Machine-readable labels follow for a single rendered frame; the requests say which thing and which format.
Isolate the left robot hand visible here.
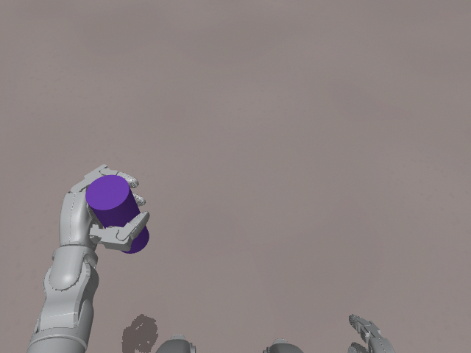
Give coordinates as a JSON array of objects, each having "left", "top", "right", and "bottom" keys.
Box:
[{"left": 59, "top": 164, "right": 149, "bottom": 252}]

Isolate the left robot arm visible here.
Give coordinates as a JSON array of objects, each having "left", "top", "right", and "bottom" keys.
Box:
[{"left": 26, "top": 244, "right": 99, "bottom": 353}]

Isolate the can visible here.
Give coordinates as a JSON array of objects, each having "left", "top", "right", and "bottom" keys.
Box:
[{"left": 85, "top": 175, "right": 149, "bottom": 254}]

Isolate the right robot hand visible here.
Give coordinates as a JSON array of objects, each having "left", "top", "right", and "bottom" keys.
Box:
[{"left": 348, "top": 314, "right": 395, "bottom": 353}]

